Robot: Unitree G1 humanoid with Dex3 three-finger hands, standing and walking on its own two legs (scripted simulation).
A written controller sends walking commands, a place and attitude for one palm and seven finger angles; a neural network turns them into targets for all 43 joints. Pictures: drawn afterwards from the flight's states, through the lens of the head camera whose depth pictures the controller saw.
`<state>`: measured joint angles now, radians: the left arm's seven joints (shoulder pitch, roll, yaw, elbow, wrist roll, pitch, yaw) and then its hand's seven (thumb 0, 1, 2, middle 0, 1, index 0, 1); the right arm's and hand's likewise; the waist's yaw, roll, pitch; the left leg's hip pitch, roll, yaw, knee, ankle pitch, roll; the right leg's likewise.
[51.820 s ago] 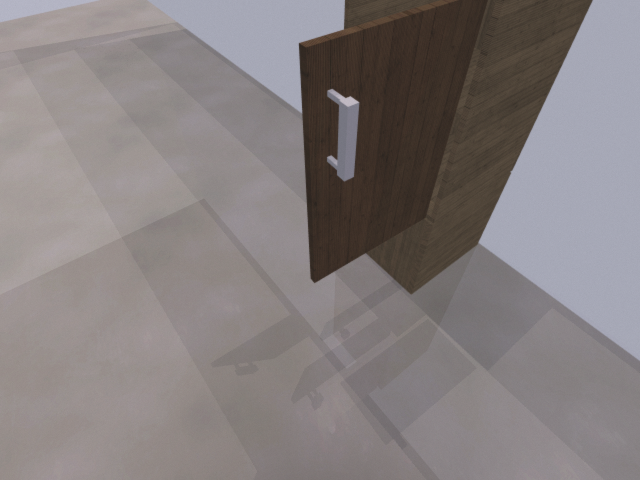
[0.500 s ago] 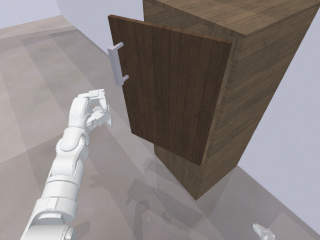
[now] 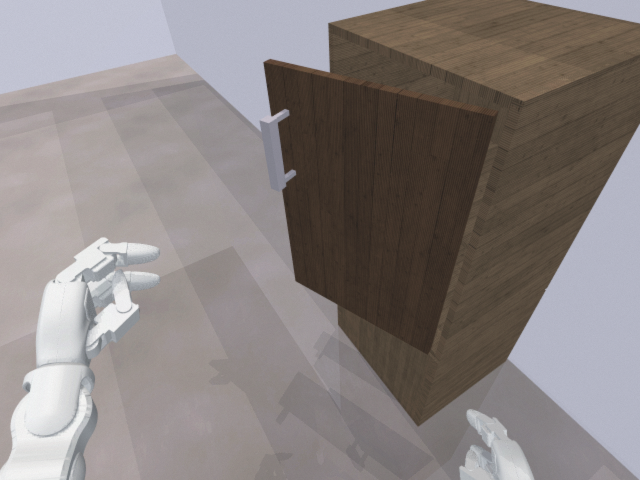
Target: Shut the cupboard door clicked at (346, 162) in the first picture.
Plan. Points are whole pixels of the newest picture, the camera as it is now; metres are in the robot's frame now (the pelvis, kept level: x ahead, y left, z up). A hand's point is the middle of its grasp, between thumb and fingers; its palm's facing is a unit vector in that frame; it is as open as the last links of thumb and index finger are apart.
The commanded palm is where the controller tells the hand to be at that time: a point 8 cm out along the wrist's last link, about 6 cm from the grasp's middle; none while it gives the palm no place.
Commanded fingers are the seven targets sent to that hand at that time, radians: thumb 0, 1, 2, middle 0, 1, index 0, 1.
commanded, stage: draw the hand back to the body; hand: left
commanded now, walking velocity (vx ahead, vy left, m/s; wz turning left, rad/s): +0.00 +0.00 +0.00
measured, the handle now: (280, 150) +0.66 +0.15 +0.09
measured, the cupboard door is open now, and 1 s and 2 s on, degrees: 22 22 22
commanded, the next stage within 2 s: step back with the hand held close in 0.58 s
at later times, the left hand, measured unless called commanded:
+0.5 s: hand (76, 349) +0.19 +0.27 +0.15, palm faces +0.47 -0.79 -0.38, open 7.3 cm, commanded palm +0.14 +0.30 +0.17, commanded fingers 0.00 0.90 0.90 -0.20 -0.30 -0.20 -0.30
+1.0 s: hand (64, 350) +0.19 +0.27 +0.15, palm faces +0.39 -0.78 -0.50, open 7.4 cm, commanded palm +0.13 +0.31 +0.17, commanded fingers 0.00 0.90 0.90 -0.20 -0.30 -0.20 -0.30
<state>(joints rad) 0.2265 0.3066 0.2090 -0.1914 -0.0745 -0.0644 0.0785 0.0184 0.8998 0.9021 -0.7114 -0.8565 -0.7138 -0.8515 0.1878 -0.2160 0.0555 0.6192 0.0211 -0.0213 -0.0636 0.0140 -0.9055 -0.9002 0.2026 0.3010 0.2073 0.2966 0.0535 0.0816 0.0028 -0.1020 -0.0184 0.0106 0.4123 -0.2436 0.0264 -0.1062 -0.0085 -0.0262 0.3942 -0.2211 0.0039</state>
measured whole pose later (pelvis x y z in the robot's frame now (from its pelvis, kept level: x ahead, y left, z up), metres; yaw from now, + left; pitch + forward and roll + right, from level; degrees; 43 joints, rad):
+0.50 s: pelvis +0.00 +0.00 +0.00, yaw +0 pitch -4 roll +0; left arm 0.44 0.32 0.33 -0.34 -0.06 -0.08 0.11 0.02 0.90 0.90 -0.22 -0.32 -0.22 -0.31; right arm 0.19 -0.23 0.02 0.64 0.01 -0.09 -0.08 0.02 -0.91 -0.90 0.20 0.30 0.21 0.30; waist 0.07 0.07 0.00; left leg -0.10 -0.02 0.00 0.42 -0.25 0.03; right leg -0.11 -0.01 -0.03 0.40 -0.23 0.00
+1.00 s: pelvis -0.01 +0.01 -0.01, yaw +0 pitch +1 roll -1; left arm 0.55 0.41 0.39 -0.44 -0.07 -0.14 0.11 0.02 0.89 0.90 -0.21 -0.30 -0.21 -0.30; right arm 0.19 -0.26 -0.02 0.58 0.02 0.02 -0.09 0.02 -0.91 -0.90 0.20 0.30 0.21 0.30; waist 0.01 0.06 -0.02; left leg -0.27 -0.03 0.02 0.53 -0.27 0.04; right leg -0.27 -0.02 -0.02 0.50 -0.24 0.02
